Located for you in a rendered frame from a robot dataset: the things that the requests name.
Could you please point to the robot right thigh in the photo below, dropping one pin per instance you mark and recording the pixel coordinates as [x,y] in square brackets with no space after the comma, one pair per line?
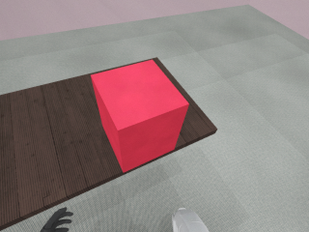
[185,220]

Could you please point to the left robot hand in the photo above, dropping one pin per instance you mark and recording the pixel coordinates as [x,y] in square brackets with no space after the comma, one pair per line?
[55,221]

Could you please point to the carton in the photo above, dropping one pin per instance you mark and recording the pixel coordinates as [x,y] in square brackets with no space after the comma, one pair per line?
[141,111]

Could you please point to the table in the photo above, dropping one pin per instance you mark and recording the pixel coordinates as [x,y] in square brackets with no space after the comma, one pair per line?
[53,146]

